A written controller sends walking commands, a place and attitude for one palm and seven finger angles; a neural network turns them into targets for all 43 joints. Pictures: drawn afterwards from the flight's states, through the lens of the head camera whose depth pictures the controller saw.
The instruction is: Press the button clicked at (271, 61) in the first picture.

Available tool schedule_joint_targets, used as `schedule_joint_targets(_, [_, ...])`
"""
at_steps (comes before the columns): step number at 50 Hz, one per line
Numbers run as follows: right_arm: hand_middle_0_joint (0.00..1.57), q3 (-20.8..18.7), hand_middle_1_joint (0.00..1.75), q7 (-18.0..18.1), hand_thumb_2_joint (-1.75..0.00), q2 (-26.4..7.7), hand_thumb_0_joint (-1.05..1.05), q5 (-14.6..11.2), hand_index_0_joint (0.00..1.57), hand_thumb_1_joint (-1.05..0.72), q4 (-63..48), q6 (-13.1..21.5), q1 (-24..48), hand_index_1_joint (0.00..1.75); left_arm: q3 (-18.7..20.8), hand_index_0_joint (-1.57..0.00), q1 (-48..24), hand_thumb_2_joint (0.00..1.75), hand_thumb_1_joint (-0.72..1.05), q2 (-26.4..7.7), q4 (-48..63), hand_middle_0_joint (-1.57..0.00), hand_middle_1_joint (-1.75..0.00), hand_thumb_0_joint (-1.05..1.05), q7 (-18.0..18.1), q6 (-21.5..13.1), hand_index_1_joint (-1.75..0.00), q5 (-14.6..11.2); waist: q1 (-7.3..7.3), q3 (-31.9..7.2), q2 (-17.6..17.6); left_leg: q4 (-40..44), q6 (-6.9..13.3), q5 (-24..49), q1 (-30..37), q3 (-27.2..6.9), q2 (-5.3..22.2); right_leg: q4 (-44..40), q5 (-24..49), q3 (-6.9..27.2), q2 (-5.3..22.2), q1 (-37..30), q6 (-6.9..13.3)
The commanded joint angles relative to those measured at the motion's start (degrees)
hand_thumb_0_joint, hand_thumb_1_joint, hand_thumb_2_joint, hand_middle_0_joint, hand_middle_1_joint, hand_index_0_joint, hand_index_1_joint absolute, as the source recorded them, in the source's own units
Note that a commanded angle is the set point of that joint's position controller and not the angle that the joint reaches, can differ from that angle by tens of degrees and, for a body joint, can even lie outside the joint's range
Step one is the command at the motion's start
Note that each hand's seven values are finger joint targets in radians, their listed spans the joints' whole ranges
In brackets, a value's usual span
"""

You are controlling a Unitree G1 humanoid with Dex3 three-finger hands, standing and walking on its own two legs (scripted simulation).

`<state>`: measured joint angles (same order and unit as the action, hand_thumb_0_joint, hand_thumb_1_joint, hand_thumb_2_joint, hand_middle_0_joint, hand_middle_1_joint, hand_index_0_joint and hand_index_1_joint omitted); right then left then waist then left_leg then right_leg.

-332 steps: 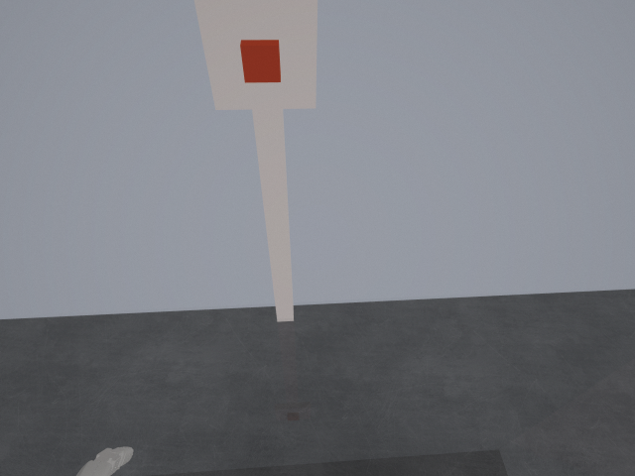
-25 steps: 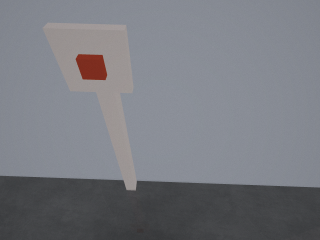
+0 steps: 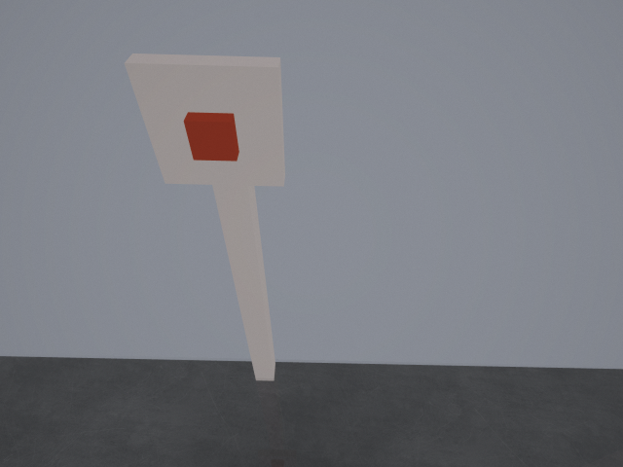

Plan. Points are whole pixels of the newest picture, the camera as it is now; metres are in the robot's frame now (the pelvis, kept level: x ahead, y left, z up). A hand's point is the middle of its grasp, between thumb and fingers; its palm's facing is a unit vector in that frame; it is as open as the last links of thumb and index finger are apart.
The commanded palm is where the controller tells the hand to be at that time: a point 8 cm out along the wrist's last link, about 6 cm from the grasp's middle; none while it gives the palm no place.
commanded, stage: look again from close up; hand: left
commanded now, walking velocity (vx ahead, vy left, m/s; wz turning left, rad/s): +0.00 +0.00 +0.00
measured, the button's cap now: (213, 135) +0.49 +0.17 +0.18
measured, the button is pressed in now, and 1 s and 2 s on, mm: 0 0 0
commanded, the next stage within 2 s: raise the hand and make a fist in 0.10 s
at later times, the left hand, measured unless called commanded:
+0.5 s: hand (186, 394) +0.20 +0.16 +0.03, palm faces +0.05 -1.00 +0.02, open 6.3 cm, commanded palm +0.10 +0.23 -0.02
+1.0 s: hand (188, 399) +0.19 +0.16 +0.04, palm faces +0.00 -1.00 -0.04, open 3.2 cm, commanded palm +0.14 +0.23 +0.06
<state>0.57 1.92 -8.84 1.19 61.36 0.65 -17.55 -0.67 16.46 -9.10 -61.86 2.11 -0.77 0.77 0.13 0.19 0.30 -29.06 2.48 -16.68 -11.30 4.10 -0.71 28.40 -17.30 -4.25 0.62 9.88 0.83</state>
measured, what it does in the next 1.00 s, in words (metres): shifts its weight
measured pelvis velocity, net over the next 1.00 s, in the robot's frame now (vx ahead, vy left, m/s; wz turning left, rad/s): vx -0.03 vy -0.04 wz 0.03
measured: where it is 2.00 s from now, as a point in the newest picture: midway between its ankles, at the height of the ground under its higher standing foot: outside the picture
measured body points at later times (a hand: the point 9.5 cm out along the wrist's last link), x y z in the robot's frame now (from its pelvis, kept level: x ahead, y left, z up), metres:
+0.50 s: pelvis -0.02 +0.00 -0.03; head -0.02 +0.01 +0.42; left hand +0.19 +0.22 +0.03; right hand +0.15 -0.25 -0.09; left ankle -0.01 +0.09 -0.74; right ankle -0.02 -0.11 -0.74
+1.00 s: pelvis -0.03 -0.04 -0.04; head -0.01 -0.06 +0.41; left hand +0.18 +0.21 +0.04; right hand +0.14 -0.26 -0.12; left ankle -0.01 +0.09 -0.74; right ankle -0.02 -0.11 -0.74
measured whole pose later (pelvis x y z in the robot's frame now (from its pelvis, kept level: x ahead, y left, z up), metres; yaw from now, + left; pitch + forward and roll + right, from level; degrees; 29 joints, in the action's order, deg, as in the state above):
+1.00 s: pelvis -0.03 -0.04 -0.04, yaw +2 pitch +5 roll +0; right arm 3.2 4.8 -11.2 -3.1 32.2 9.9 -15.8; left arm 11.9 21.7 -16.8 4.5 -16.5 -6.6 -19.3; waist -1.3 -4.7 2.1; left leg -48.9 -1.0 -22.9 -31.3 0.6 2.1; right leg 48.1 -24.8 -6.7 -1.6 29.1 4.0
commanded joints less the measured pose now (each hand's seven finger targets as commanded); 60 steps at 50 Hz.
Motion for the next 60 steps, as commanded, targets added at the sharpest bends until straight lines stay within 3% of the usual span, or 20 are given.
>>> schedule_joint_targets(1, [0.20, -0.32, 0.30, -0.19, -0.90, -5.50, 0.00, -0.14, 0.20, -0.90, -1.88, 1.11, -2.32, 0.30, 0.74, -0.20, 4.00, 0.90, 0.90, -4.04, 1.61, -0.20, -0.30, 0.00, 0.16, -0.18, -0.30, -0.10, 0.56, 5.70, 1.50, 10.46, 1.20, 5.50, -4.69, -9.43, 7.35, -4.71, 3.56, 4.70, 4.10, 1.51, 1.62])
schedule_joint_targets(9, [0.20, -0.31, 0.30, -0.16, -0.90, -5.87, 0.00, -0.32, 0.20, -0.90, -0.72, 1.45, -2.75, 0.30, 0.68, -0.20, 3.77, 0.90, 0.90, -4.48, 1.20, -0.20, -0.30, 0.00, 0.06, -0.15, -0.30, -0.09, 0.50, 3.13, 0.51, 10.61, 1.39, 9.22, -2.14, -9.17, 7.28, -4.82, 5.64, 4.42, 4.68, 0.26, 1.18])
schedule_joint_targets(10, [0.20, -0.62, 0.30, -0.56, -0.90, -7.73, 0.00, -1.18, 0.20, -0.90, -4.72, 1.52, 3.00, 0.30, 0.41, -0.20, 7.02, 0.90, 0.90, -5.87, -0.11, -0.20, -0.30, 0.00, 2.34, -1.05, -0.30, 0.55, 2.16, 6.91, -5.05, -0.53, -0.43, 17.35, -5.75, -6.68, 7.61, -6.55, 21.19, 7.53, 7.42, 3.51, 0.33])
schedule_joint_targets(11, [0.20, -3.21, 0.30, 1.29, -0.90, -17.24, 0.00, -3.66, 0.20, -0.90, -24.41, 9.85, 1.57, 0.30, 12.26, -0.23, -36.50, 0.90, 0.90, -22.12, 90.32, -0.23, -0.33, 0.00, 2.39, -12.94, -0.33, -10.20, -6.00, -23.66, 7.65, 4.41, -2.05, 23.34, 11.89, -7.21, 1.87, -0.99, 20.27, 2.06, 1.00, 1.25, 1.37])
schedule_joint_targets(12, [0.20, -0.15, 0.30, 2.94, -0.90, -11.53, 0.00, -3.08, 0.20, -0.90, -21.32, 15.73, 5.51, 0.30, 8.60, -0.25, -9.73, 0.90, 0.90, -17.18, 77.97, -0.25, -0.36, 0.00, 3.80, -9.74, -0.36, -5.67, 0.13, -23.35, 16.62, 6.31, -3.65, 30.82, 17.74, -7.40, 5.05, 4.11, 7.87, 1.46, -0.31, 4.12, 2.08])
schedule_joint_targets(13, [0.20, -1.20, 0.30, 3.27, -0.90, -11.24, 0.00, -3.15, 0.20, -0.90, -16.67, 17.34, 5.28, 0.30, 6.31, -0.28, -7.71, 0.90, 0.90, -12.23, 72.82, -0.28, -0.39, 0.00, 6.87, -6.95, -0.39, -7.34, -1.55, -18.91, 15.31, 8.05, -6.01, 25.49, 11.60, -7.94, 5.11, 6.38, 1.32, 0.13, -0.43, 7.42, 1.24])
schedule_joint_targets(14, [0.20, -1.19, 0.30, 2.37, -0.90, -8.44, 0.00, -3.59, 0.20, -0.90, -15.89, 17.33, 3.05, 0.30, -2.62, -0.31, 10.07, 0.90, 0.90, 2.85, 60.40, -0.31, -0.42, 0.00, 6.42, -1.45, -0.42, -7.71, -2.07, -11.21, 10.66, 9.45, -5.26, 20.41, 7.58, -9.46, 5.09, 6.86, -1.71, -0.28, -0.22, 11.83, 0.57])
schedule_joint_targets(15, [0.20, -1.76, 0.30, 1.99, -0.90, -10.54, 0.00, -4.02, 0.20, -0.90, -20.77, 17.95, 4.56, 0.30, -3.12, -0.34, 2.03, 0.90, 0.90, 2.69, 71.59, -0.34, -0.45, 0.00, 5.45, -2.83, -0.45, -10.25, -2.20, -3.52, 9.27, 8.61, -4.68, 16.25, 2.67, -10.18, 4.75, 6.24, -0.64, -0.61, 0.28, 11.73, 0.47])
schedule_joint_targets(17, [0.20, -3.23, 0.30, 1.77, -0.90, -12.32, 0.00, -2.62, 0.20, -0.90, -23.26, 19.37, 5.38, 0.30, 0.85, -0.39, 3.90, 0.90, 0.90, -1.32, 70.53, -0.39, -0.51, 0.00, 3.87, -7.89, -0.51, -9.08, -3.00, -1.74, 2.10, 2.57, -3.57, 8.88, -2.80, -9.59, 2.89, 2.51, 0.96, -1.31, -0.43, 14.32, 0.73])
schedule_joint_targets(21, [0.20, -5.33, 0.30, -0.89, -0.90, -12.12, 0.00, -1.69, 0.20, -0.90, -29.30, 17.42, 8.92, 0.30, 3.96, -0.50, 25.66, 0.90, 0.90, 3.51, 55.88, -0.50, -0.63, 0.00, -6.33, -19.57, -0.63, -12.12, 1.77, -0.99, -20.25, -7.80, -3.58, 7.48, -17.05, -7.04, 1.88, 10.07, -0.21, -4.10, -2.25, 21.01, 0.67])
schedule_joint_targets(24, [0.20, -6.64, 0.30, -3.13, -0.90, -13.12, 0.00, -1.97, 0.20, -0.90, -35.02, 15.62, 12.02, 0.30, 11.13, -0.58, 28.76, 0.90, 0.90, -2.58, 56.92, -0.58, -0.72, 0.00, -16.66, -28.70, -0.72, -15.73, 4.18, -4.54, -10.24, -12.99, -4.36, 6.19, -21.45, -4.00, -0.35, 15.61, 3.25, -2.33, -1.21, 20.58, 1.94])
schedule_joint_targets(27, [0.20, -5.78, 0.30, -2.46, -0.90, -12.20, 0.00, -2.68, 0.20, -0.90, -40.98, 13.75, 14.75, 0.30, 15.81, -0.67, 24.10, 0.90, 0.90, -9.65, 69.75, -0.67, -0.81, 0.00, -17.25, -26.09, -0.81, -14.77, 5.75, -11.04, 4.18, -14.21, -2.94, 5.13, -21.52, -1.78, -0.91, 18.48, 4.10, -0.49, -0.76, 18.96, 2.29])
schedule_joint_targets(32, [0.20, -4.38, 0.30, -0.46, -0.90, -9.61, 0.00, -2.01, 0.20, -0.90, -42.50, 12.75, 8.22, 0.30, 14.59, -0.81, 6.88, 0.90, 0.90, -9.83, 92.10, -0.81, -0.96, 0.00, -9.97, -29.12, -0.96, -15.50, 0.03, -16.35, 10.99, -17.95, -0.89, 1.30, -17.76, -4.67, 0.56, 16.27, -1.28, 2.80, -1.71, 23.97, 1.36])
schedule_joint_targets(36, [0.20, -3.23, 0.30, 0.84, -0.90, -11.27, 0.00, -2.40, 0.20, -0.90, -39.12, 15.14, 6.64, 0.30, 6.79, -0.92, 0.44, 0.90, 0.90, -6.89, 91.43, -0.92, -1.08, 0.00, -12.34, -35.35, -1.08, -16.10, -5.21, -11.44, 6.74, -21.72, -0.20, -3.42, -19.47, -6.42, 1.22, 14.25, -7.50, 4.92, -1.93, 29.95, 0.79])
schedule_joint_targets(39, [0.20, -2.28, 0.30, 1.87, -0.90, -12.66, 0.00, -3.58, 0.20, -0.90, -37.94, 16.00, 7.06, 0.30, 6.61, -1.00, -0.70, 0.90, 0.90, -10.44, 82.49, -1.00, -1.17, 0.00, -18.48, -31.24, -1.17, -16.71, -6.34, -7.22, 1.83, -22.07, 0.13, -6.97, -23.26, -6.65, 1.19, 9.11, -13.46, 8.51, -0.82, 27.42, -0.06])
schedule_joint_targets(46, [0.20, -0.88, 0.30, 3.92, -0.90, -10.17, 0.00, -4.77, 0.20, -0.90, -41.37, 12.87, 12.24, 0.30, 22.31, -1.19, 6.52, 0.90, 0.90, -17.83, 76.75, -1.19, -1.38, 0.00, -19.39, -7.98, -1.38, -21.94, 3.44, -13.48, -2.05, -16.82, -0.93, -1.48, -22.69, -5.56, 0.18, 3.20, -6.58, 14.03, 4.99, 8.20, -3.23])
schedule_joint_targets(50, [0.20, -1.25, 0.30, 2.89, -0.90, -8.38, 0.00, -4.32, 0.20, -0.90, -39.22, 14.08, 10.41, 0.30, 27.43, -1.30, 8.79, 0.90, 0.90, -15.88, 83.10, -1.30, -1.50, 0.00, -12.49, -11.42, -1.50, -23.57, 4.21, -13.99, -3.26, -13.83, -1.62, 5.70, -19.27, -6.06, 0.66, 5.54, 11.68, 10.43, 3.55, 4.81, -3.74])
schedule_joint_targets(54, [0.20, -1.89, 0.30, 1.67, -0.90, -10.04, 0.00, -4.14, 0.20, -0.90, -37.52, 16.52, 7.80, 0.30, 20.52, -1.30, 8.29, 0.90, 0.90, -13.50, 85.04, -1.30, -1.50, 0.00, -14.69, -16.95, -1.50, -20.13, 1.84, -12.26, 0.68, -12.83, -1.02, 10.36, -15.18, -5.14, 0.61, 6.96, 23.56, 9.33, 2.96, 6.85, -5.08])
schedule_joint_targets(57, [0.20, -2.14, 0.30, 1.97, -0.90, -11.38, 0.00, -4.89, 0.20, -0.90, -36.40, 18.75, 6.47, 0.30, 15.46, -1.30, 6.28, 0.90, 0.90, -11.36, 82.76, -1.30, -1.50, 0.00, -18.60, -16.46, -1.50, -20.23, -0.46, -9.54, 0.05, -11.47, -0.49, 8.04, -12.84, -4.95, 0.59, 4.36, 16.06, 7.49, 1.93, 10.39, -4.22])
schedule_joint_targets(60, [0.20, -2.55, 0.30, 3.31, -0.90, -12.67, 0.00, -5.34, 0.20, -0.90, -35.93, 19.99, 6.92, 0.30, 18.54, -1.30, 2.95, 0.90, 0.90, -14.97, 82.67, -1.30, -1.50, 0.00, -20.21, -13.92, -1.50, -21.45, 0.31, -9.71, -2.72, -9.75, -0.22, 5.80, -11.24, -5.21, 0.51, 1.44, 7.60, 7.70, 1.78, 10.06, -3.35])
